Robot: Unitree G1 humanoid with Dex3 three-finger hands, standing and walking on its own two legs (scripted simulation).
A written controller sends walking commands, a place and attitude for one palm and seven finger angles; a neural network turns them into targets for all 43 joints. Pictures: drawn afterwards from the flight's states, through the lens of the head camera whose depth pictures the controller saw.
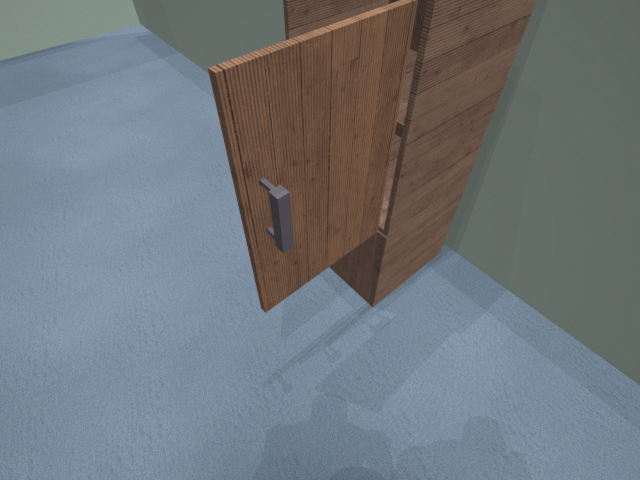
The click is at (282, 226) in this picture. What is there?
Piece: cupboard door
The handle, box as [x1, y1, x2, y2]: [259, 177, 293, 253]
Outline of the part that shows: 262,177 259,179 259,183 269,193 273,223 272,228 270,226 266,229 267,232 275,239 276,246 283,253 293,246 289,192 280,185 275,187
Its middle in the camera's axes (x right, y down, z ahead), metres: -0.08 -0.04 +0.69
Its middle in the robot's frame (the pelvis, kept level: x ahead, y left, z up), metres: +0.54 +0.12 -0.02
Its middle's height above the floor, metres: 0.76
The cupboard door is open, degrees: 91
